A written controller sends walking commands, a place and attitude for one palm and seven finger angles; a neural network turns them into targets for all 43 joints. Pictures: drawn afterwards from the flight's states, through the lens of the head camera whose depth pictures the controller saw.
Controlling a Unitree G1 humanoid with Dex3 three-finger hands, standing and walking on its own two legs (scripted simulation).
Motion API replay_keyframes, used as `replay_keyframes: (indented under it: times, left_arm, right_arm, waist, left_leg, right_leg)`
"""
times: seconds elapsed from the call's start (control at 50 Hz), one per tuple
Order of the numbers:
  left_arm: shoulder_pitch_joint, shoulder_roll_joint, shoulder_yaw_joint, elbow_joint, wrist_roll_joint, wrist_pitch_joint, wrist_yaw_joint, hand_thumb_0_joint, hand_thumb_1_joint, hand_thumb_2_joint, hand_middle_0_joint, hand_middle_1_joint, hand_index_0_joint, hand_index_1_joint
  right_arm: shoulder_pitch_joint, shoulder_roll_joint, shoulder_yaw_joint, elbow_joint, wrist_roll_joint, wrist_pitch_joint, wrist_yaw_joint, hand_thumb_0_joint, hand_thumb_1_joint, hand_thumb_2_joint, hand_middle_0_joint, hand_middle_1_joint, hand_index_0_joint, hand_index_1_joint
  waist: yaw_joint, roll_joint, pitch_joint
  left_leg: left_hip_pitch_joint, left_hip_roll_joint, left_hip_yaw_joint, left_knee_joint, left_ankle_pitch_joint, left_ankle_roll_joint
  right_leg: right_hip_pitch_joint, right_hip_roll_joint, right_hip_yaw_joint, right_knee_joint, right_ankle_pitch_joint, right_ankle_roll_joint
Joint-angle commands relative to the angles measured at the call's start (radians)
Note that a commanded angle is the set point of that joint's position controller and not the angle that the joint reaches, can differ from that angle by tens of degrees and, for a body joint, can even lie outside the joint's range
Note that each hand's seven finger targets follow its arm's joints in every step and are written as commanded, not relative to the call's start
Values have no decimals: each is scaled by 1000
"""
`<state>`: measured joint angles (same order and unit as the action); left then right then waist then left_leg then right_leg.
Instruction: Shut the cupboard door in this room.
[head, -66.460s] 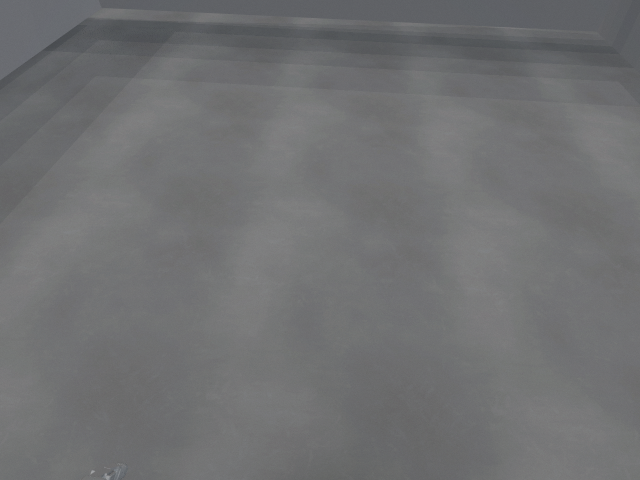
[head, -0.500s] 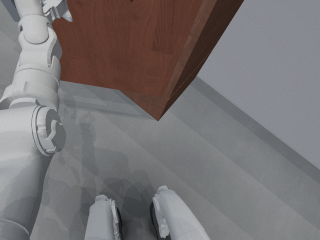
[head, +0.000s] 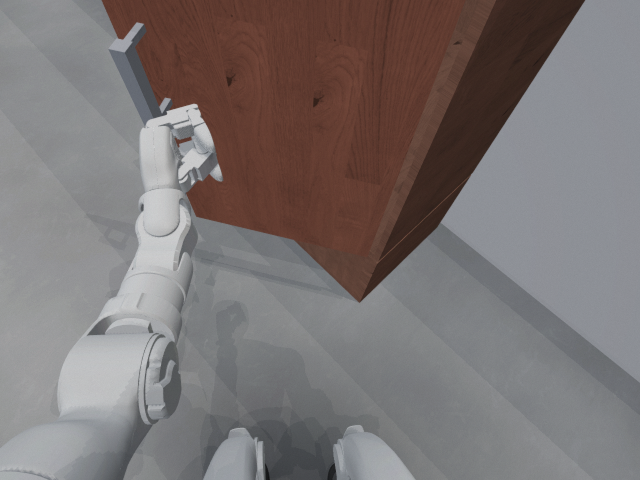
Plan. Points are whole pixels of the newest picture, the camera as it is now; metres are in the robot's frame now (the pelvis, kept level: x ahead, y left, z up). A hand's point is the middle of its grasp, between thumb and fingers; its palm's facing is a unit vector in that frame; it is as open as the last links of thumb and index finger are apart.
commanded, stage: pull the fist back off the door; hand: left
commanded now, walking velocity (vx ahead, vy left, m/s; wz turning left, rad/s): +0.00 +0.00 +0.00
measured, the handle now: (147, 81) +0.64 +0.18 +0.06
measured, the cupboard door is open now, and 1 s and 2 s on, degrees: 32 32 32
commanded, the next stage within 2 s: draw the hand back to the body in 0.14 s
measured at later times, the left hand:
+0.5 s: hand (193, 177) +0.44 +0.10 +0.10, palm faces +0.10 -0.99 -0.05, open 3.1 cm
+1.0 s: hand (41, 283) +0.30 +0.19 +0.17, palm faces +0.16 -0.96 -0.23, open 3.2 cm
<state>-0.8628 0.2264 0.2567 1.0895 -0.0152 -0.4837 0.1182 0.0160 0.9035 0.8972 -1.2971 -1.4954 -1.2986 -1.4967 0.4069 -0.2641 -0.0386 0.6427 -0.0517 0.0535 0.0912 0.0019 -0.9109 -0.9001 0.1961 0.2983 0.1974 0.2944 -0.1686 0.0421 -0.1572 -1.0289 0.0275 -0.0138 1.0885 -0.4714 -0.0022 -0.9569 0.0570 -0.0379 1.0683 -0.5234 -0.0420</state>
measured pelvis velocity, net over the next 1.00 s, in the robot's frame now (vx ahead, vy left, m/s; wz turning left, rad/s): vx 0.01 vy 0.01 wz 0.02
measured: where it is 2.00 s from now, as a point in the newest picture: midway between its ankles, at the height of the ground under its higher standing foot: outside the picture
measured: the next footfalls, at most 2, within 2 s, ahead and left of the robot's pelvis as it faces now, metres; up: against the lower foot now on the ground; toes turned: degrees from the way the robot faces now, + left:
none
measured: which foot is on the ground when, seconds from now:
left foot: down 0.00-1.00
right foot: down 0.00-1.00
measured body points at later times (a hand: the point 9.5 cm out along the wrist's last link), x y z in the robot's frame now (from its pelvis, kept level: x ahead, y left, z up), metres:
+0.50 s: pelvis -0.01 -0.01 +0.02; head +0.07 -0.03 +0.46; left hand +0.43 +0.16 +0.10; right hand +0.00 -0.25 -0.12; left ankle +0.01 +0.12 -0.66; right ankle -0.02 -0.10 -0.66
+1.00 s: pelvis +0.01 +0.01 +0.08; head +0.00 -0.02 +0.52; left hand +0.29 +0.24 +0.18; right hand +0.21 -0.22 +0.00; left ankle +0.01 +0.12 -0.66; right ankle -0.02 -0.10 -0.66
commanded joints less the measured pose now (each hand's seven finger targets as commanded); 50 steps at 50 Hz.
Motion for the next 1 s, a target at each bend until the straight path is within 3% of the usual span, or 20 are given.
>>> replay_keyframes:
  times: [0.0, 0.06, 0.08, 0.12, 0.14, 0.18, 0.22, 0.24, 0.28, 0.34, 0.42, 0.48, 0.52, 0.56, 0.62, 0.74, 0.76, 0.88, 0.94, 0.98]
  left_arm:
    - [-458, 55, -79, -257, -3, -79, 3, 0, 900, 900, -1300, -1500, -1300, -1500]
    - [-451, 34, -87, -250, -8, -73, 27, 0, 900, 900, -1300, -1500, -1300, -1500]
    - [-500, 41, -90, -241, -5, -76, 36, 0, 900, 900, -1300, -1500, -1300, -1500]
    - [-519, 111, -34, -216, 5, -87, 57, 0, 900, 900, -1300, -1500, -1300, -1500]
    - [-520, 93, -50, -189, 14, -90, 60, 0, 900, 900, -1300, -1500, -1300, -1500]
    - [-516, 128, -24, -126, 22, -90, 65, 0, 900, 900, -1300, -1500, -1300, -1500]
    - [-520, 159, 0, -85, 29, -90, 63, 0, 900, 900, -1300, -1500, -1300, -1500]
    - [-514, 150, -7, -80, 30, -90, 59, 0, 900, 900, -1300, -1500, -1300, -1500]
    - [-421, 213, 50, -122, 17, -86, 42, 0, 900, 900, -1300, -1500, -1300, -1500]
    - [-277, 198, 48, -247, -16, -71, -4, 0, 900, 900, -1300, -1500, -1300, -1500]
    - [-113, 168, 16, -458, -81, -6, -52, 0, 900, 900, -1300, -1500, -1300, -1500]
    - [-55, 138, -24, -572, -118, 30, -75, 0, 900, 900, -1300, -1500, -1300, -1500]
    - [-44, 125, -56, -670, -125, 32, -88, 0, 900, 900, -1300, -1500, -1300, -1500]
    - [41, 139, -43, -675, -136, 45, -97, 0, 900, 900, -1300, -1500, -1300, -1500]
    - [156, 123, -71, -751, -147, 67, -127, 0, 900, 900, -1300, -1500, -1300, -1500]
    - [391, 114, -72, -921, -200, 156, -173, 0, 900, 900, -1163, -1350, -1163, -1350]
    - [444, 186, -129, -983, -97, 197, -132, 0, 900, 900, -1135, -1320, -1135, -1320]
    - [564, 200, -100, -1157, -75, 322, -63, 0, 900, 900, -970, -1140, -970, -1140]
    - [613, 201, -97, -1242, -68, 354, -52, 0, 900, 900, -887, -1050, -887, -1050]
    - [660, 189, -103, -1300, -66, 372, -46, 0, 900, 900, -832, -990, -832, -990]
  right_arm:
    - [143, -125, -53, -33, 6, -9, -13, 0, -900, -900, 200, 300, 200, 300]
    - [114, -121, -49, -35, 8, -9, -22, 0, -900, -900, 200, 300, 200, 300]
    - [106, -121, -47, -29, 7, -9, -26, 0, -900, -900, 200, 300, 200, 300]
    - [99, -127, -41, -27, 3, -12, -35, 0, -900, -900, 200, 300, 200, 300]
    - [84, -119, -36, -29, 3, -15, -35, 0, -900, -900, 200, 300, 200, 300]
    - [74, -122, -31, -28, 0, -18, -37, 0, -900, -900, 200, 300, 200, 300]
    - [77, -124, -27, -35, -3, -21, -39, 0, -900, -900, 200, 300, 200, 300]
    - [67, -121, -24, -41, -1, -23, -38, 0, -900, -900, 200, 300, 200, 300]
    - [65, -124, -23, -73, 4, -19, -39, 0, -900, -900, 200, 300, 200, 300]
    - [59, -117, -24, -115, 22, -10, -42, 0, -900, -900, 200, 300, 200, 300]
    - [41, -113, -25, -156, 57, -11, -61, 0, -900, -900, 200, 300, 200, 300]
    - [12, -109, -22, -153, 78, -25, -81, 0, -900, -900, 200, 300, 200, 300]
    - [-8, -105, -21, -151, 85, -41, -94, 0, -900, -900, 200, 300, 200, 300]
    - [-29, -103, -18, -138, 89, -56, -102, 0, -900, -900, 200, 300, 200, 300]
    - [-68, -102, -14, -151, 98, -73, -107, 0, -900, -900, 200, 300, 200, 300]
    - [-168, -98, 2, -202, 116, -98, -116, 0, -900, -900, 200, 300, 200, 300]
    - [-212, -77, 1, -214, 118, -60, -134, 0, -900, -900, 200, 300, 200, 300]
    - [-312, -65, 33, -235, 117, -26, -185, 0, -900, -900, 200, 300, 200, 300]
    - [-327, -59, 45, -231, 112, -37, -191, 0, -900, -900, 200, 300, 200, 300]
    - [-333, -56, 52, -233, 105, -47, -187, 0, -900, -900, 200, 300, 200, 300]
  waist:
    - [-32, 59, -483]
    - [-31, 33, -458]
    - [-48, 12, -426]
    - [-36, -4, -417]
    - [-37, 1, -414]
    - [-46, -45, -385]
    - [-41, -46, -385]
    - [-34, -23, -404]
    - [19, -21, -478]
    - [69, -28, -547]
    - [82, -97, -480]
    - [73, -123, -358]
    - [76, -51, -337]
    - [87, -55, -279]
    - [107, -2, -247]
    - [154, -38, -185]
    - [159, -76, -184]
    - [161, -65, -33]
    - [165, 3, -36]
    - [168, 4, -25]
  left_leg:
    - [456, -26, -9, -57, 427, 28]
    - [455, -28, -11, -64, 406, 29]
    - [429, -29, -9, -67, 366, 32]
    - [382, -36, -8, -68, 325, 35]
    - [368, -39, -5, -68, 305, 34]
    - [308, -40, -1, -63, 259, 40]
    - [272, -44, 0, -63, 234, 41]
    - [268, -44, 3, -61, 226, 39]
    - [286, -46, 13, -83, 255, 36]
    - [355, -43, 27, -121, 328, 34]
    - [384, -46, 45, -191, 308, 45]
    - [418, -43, 47, -249, 252, 49]
    - [491, -42, 47, -274, 258, 50]
    - [519, -38, 42, -303, 241, 48]
    - [583, -42, 43, -340, 255, 48]
    - [657, -39, 32, -414, 302, 46]
    - [694, -44, 29, -463, 295, 42]
    - [815, -35, 22, -575, 315, 47]
    - [900, -34, 18, -611, 361, 46]
    - [938, -31, 9, -636, 399, 42]
  right_leg:
    - [171, -5, 23, -135, 527, 33]
    - [163, -7, 22, -141, 506, 35]
    - [157, -10, 27, -149, 483, 40]
    - [175, -12, 39, -144, 458, 39]
    - [167, -15, 42, -144, 445, 42]
    - [171, -18, 54, -151, 416, 47]
    - [187, -20, 61, -147, 400, 46]
    - [184, -21, 63, -143, 390, 46]
    - [277, -21, 71, -145, 427, 42]
    - [385, -17, 65, -158, 520, 39]
    - [508, -13, 81, -247, 558, 50]
    - [511, -18, 81, -323, 491, 60]
    - [499, -17, 75, -344, 463, 53]
    - [487, -18, 67, -372, 424, 52]
    - [500, -20, 57, -396, 416, 43]
    - [571, -26, 29, -429, 455, 36]
    - [631, -60, 84, -487, 471, 48]
    - [677, -57, 50, -599, 435, 39]
    - [714, -56, 41, -633, 456, 30]
    - [736, -51, 26, -646, 480, 27]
